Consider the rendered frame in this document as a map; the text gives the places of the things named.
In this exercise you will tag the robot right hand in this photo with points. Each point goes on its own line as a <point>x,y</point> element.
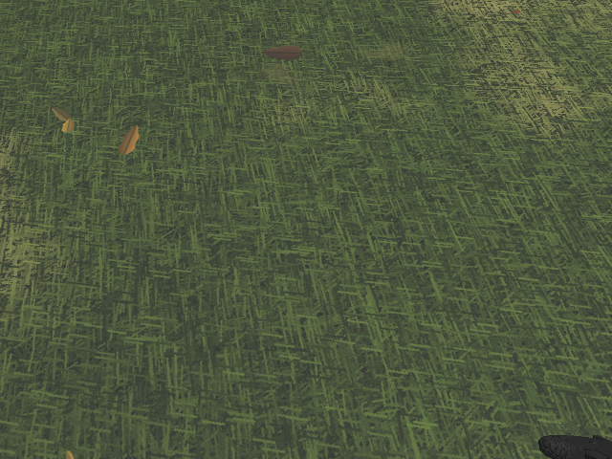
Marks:
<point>575,447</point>

